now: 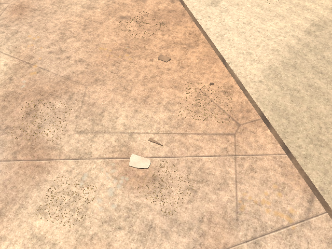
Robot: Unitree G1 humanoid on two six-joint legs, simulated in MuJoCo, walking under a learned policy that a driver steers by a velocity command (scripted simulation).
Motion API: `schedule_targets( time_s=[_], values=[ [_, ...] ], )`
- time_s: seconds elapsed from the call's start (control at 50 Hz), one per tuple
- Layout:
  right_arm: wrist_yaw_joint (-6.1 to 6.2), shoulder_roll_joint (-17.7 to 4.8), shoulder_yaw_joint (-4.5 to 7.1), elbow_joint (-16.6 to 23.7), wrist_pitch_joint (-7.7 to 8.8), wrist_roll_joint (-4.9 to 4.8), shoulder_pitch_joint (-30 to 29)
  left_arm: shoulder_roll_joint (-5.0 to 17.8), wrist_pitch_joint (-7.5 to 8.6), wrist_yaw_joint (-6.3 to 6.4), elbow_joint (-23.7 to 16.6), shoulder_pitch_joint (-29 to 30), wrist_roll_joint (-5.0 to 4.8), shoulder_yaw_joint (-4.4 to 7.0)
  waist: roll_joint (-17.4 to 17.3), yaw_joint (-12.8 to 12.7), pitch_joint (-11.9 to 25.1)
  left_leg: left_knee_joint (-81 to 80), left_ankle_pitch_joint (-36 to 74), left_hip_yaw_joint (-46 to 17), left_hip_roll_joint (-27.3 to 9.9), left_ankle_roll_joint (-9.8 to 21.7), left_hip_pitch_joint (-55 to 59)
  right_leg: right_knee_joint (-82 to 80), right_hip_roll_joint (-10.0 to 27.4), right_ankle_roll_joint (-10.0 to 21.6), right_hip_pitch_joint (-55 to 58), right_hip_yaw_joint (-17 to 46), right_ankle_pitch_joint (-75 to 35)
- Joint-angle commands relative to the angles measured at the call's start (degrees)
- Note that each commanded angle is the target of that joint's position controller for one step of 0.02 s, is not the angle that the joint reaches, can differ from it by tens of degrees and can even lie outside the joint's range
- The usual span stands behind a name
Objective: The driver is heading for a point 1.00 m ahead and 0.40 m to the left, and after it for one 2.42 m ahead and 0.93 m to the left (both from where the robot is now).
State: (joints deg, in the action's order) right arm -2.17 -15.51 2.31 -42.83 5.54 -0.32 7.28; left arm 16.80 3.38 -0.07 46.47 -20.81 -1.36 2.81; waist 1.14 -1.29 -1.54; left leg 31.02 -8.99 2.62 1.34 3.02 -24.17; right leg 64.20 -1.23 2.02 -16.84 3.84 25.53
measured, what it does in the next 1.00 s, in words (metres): walks ahead, turning left: right foot, then left foot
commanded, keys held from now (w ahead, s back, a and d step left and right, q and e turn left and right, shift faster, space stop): w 0.08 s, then w+q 0.92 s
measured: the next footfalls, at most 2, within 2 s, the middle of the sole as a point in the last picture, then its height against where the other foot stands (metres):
right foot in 0.40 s outside the picture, level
left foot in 0.92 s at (124, 220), level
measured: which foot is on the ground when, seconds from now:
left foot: down 0.00-0.40, up 0.42-0.90, down 0.92-1.00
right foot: up 0.00-0.38, down 0.40-0.94, up 0.96-1.00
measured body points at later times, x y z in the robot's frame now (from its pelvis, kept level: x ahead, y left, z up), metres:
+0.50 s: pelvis +0.27 -0.04 +0.00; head +0.30 -0.05 +0.45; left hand +0.42 +0.24 -0.08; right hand +0.34 -0.32 -0.13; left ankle +0.12 +0.08 -0.65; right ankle +0.35 -0.14 -0.73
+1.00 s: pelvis +0.49 +0.08 -0.01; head +0.53 +0.11 +0.44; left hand +0.42 +0.37 -0.14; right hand +0.78 -0.07 -0.09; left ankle +0.54 +0.18 -0.73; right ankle +0.41 -0.13 -0.64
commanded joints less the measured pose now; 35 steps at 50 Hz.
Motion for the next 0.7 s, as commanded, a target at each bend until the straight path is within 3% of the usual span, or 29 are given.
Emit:
schedule_targets(
  time_s=[0.02,0.06,0.1,0.14,0.22,0.3,0.34,0.38,0.4,0.42,0.44,0.46,0.48,0.5,0.52,0.54,0.6,0.7],
  values=[
    [0.43,-6.21,1.55,0.89,0.01,0.75,6.29,6.88,1.74,0.09,-6.83,5.4,0.57,1.76,-4.94,3.15,3.5,-17.94,-3.51,-23.5,-16.27,10.28,20.02,3.58,7.37,0.11,-22.6,1.36,-6.58],
    [0.29,-5.85,1.44,0.66,0.45,0.79,5.11,4.7,0.69,0.19,-5.54,2.17,0.69,1.52,-6.53,0.91,3.12,-20.78,1.84,-18.95,-14.19,10.6,14.71,0.66,8.29,-0.72,-17.8,0.78,-8.93],
    [0.45,-7.16,1.77,-0.24,0.88,0.34,5.8,3.73,0.16,0.52,-5.99,3.34,1.19,1.3,-5.86,0.48,1.83,-22.62,6.93,-15.86,-13.69,11.58,12.44,-3.37,8.77,-1.98,-18.5,-0.09,-11.4],
    [1.02,-8.42,2.19,-1.12,0.61,0.13,7.41,3.17,0.43,0.73,-7.51,7.77,1.71,1.07,-4.59,1.3,0.65,-23.47,10.13,-14.12,-13.04,11.72,12.82,-10.29,8.78,-3.21,-20.63,-0.32,-16.98],
    [2.01,-9.67,2.65,-2.45,-0.39,-0.76,10.76,1.5,1.54,0.01,-9.13,16.05,1.41,0.44,-4.41,4.01,-0.38,-22.57,9.4,-10.56,-10.21,9.27,13.01,-26.52,5.92,-4.38,-16.78,-1.34,-28.49],
    [2.49,-10.16,2.97,-3.9,-1.52,-1.35,14.75,2.41,2.59,-1.11,-10.77,22.07,0.64,0.59,-5.27,5.75,-0.92,-18.79,6.03,-14.13,-12.15,8.68,16.47,-33.92,3.87,-4.32,-14.07,-0.68,-28.97],
    [2.88,-10.65,3.31,-3.89,-2.03,-1.35,14.45,4.19,3.14,-1.39,-10.74,21.28,0.53,1.2,-6.37,4.36,-0.39,-15.83,4.69,-17.09,-13.48,7.56,18.45,-36.52,3.59,-3.31,-11.12,0.13,-25.53],
    [3.03,-10.13,3.28,-3.64,-2.53,-1.12,13.43,6.1,3.57,-1.12,-8.92,14.89,0.59,2.23,-6.97,0.49,2.31,-9.36,8.44,-17.37,-12.04,5.79,17.53,-39.33,2.84,-1.32,-1.29,-1.32,-22.33],
    [2.89,-7.65,2.43,-3.11,-2.48,-0.67,13.36,8.67,3.81,-0.63,-7.38,7.62,1.27,3.35,-5.32,-2.82,7.89,0.8,9.15,-15.12,-8.37,3.92,13.64,-38.55,5.72,1.01,10.69,0.51,-22.16],
    [2.87,-3.44,1.01,-1.21,-2.39,0.92,13.72,12.82,3.5,-0.02,-6.41,-2.04,1.82,4.39,3.99,-5.96,17.56,19.37,-5.78,-10.02,-3.2,1.34,3.77,-37.13,17.3,4.14,26.51,12.0,-21.38],
    [2.7,-0.99,0.33,0.68,-1.35,-1.2,20.65,15.27,2.74,-0.5,-5.3,-2.98,2.14,4.84,21.91,-1.86,21.77,34.87,-26.36,-7.75,1.89,-0.72,-15.22,-44.67,26.63,12.04,37.98,36.85,-7.07],
    [2.87,-7.52,1.84,-0.82,-1.3,-2.24,18.18,8.93,2.73,-0.65,-6.28,-0.63,1.68,3.37,12.29,-3.39,15.75,41.54,-23.19,-11.5,-1.93,-1.03,-20.36,-47.09,24.69,10.64,33.25,35.3,1.04],
    [2.79,-9.58,2.62,0.12,-1.46,-2.21,13.25,6.07,2.75,-0.5,-6.44,2.11,1.34,2.49,7.73,-3.7,9.42,41.97,-17.63,-10.61,-3.78,-0.92,-21.45,-47.6,22.6,8.5,26.7,25.59,-1.55],
    [2.88,-8.51,2.65,0.2,-1.79,-1.83,11.66,5.02,2.73,-0.6,-6.37,5.33,1.62,2.01,4.09,-2.03,6.53,40.74,-13.2,-9.74,-5.84,-1.42,-18.94,-48.92,20.09,7.56,20.46,19.39,-8.29],
    [2.77,-7.75,2.85,0.64,-2.15,-1.31,10.51,3.54,2.68,-0.65,-5.98,7.56,1.73,1.67,4.18,-0.92,3.71,38.18,-10.39,-9.72,-7.16,-1.76,-17.84,-50.55,18.13,7.4,16.14,14.58,-12.96],
    [2.46,-6.67,2.9,0.91,-2.7,-1.44,10.9,3.37,2.87,-0.53,-5.59,8.73,2.07,1.62,5.84,0.35,2.69,36.88,-8.5,-9.54,-8.41,-2.03,-15.21,-52.17,17.11,7.11,12.82,10.64,-16.08],
    [2.16,-4.33,2.63,2.34,-4.06,-1.35,9.44,4.41,3.64,-0.31,-4.11,9.18,1.91,2.3,4.33,1.21,1.04,34.02,-5.08,-8.61,-9.14,-3.03,-15.24,-55.29,16.92,8.4,10.06,3.66,-23.58],
    [1.02,-3.19,2.09,5.02,-4.05,-1.06,3.27,6.99,3.06,0.39,-2.15,8.36,1.86,3.18,2.31,-0.14,-0.65,19.51,6.64,-6.72,-8.8,-3.41,-15.93,-56.56,16.11,7.96,12.0,-6.09,-28.83]
  ],
)
Velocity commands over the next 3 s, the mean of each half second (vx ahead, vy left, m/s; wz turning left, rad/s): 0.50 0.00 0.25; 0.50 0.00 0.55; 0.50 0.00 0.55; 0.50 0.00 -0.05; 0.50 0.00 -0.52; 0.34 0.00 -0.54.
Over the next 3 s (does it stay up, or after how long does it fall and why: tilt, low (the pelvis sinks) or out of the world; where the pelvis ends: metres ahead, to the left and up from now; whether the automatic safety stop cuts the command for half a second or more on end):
stays up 1.37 0.63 0.00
